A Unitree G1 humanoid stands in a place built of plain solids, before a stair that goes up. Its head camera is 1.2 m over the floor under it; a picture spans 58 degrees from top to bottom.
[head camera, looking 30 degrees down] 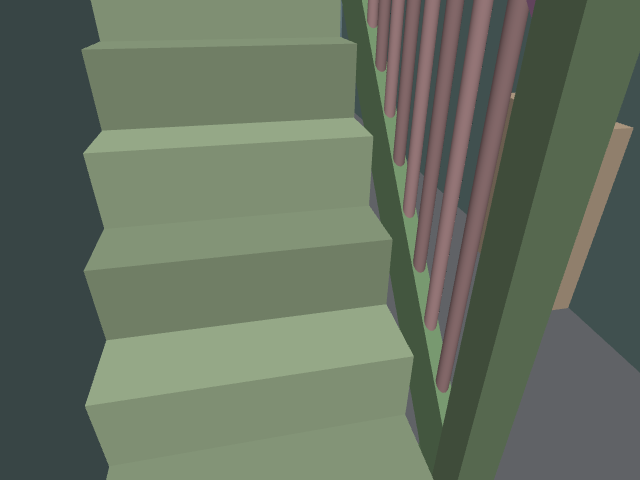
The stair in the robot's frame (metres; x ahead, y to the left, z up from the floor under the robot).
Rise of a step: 0.21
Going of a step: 0.21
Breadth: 0.75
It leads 11 degrees to the left of straight ahead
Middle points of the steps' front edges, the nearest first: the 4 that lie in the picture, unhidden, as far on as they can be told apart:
0.70 0.14 0.43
0.90 0.18 0.64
1.10 0.22 0.85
1.31 0.26 1.07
